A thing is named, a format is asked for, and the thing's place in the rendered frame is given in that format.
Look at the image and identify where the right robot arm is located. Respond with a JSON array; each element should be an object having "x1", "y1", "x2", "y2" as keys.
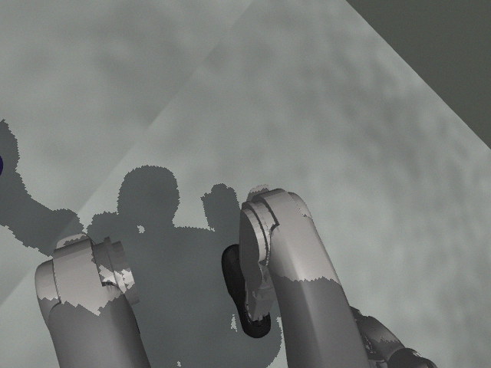
[{"x1": 387, "y1": 348, "x2": 437, "y2": 368}]

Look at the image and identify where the right robot foot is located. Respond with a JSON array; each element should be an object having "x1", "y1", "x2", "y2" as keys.
[{"x1": 222, "y1": 244, "x2": 271, "y2": 338}]

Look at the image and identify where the right robot hand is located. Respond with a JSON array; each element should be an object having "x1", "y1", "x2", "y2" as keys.
[{"x1": 350, "y1": 306, "x2": 406, "y2": 368}]

